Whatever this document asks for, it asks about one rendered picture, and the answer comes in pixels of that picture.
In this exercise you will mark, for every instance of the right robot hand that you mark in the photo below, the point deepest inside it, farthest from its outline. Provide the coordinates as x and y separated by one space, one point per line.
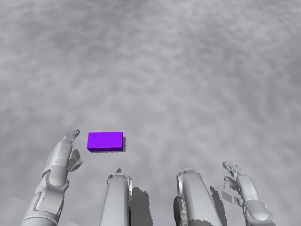
239 191

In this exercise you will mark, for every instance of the left robot arm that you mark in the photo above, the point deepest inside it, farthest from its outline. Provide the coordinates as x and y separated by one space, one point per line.
46 206

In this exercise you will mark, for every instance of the left robot hand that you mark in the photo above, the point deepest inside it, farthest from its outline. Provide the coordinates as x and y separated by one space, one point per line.
61 153

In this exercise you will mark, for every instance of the carton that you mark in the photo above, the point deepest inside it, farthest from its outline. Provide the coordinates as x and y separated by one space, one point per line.
105 141

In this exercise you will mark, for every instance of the right robot arm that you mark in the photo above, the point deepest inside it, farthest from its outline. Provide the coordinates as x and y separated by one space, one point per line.
257 214

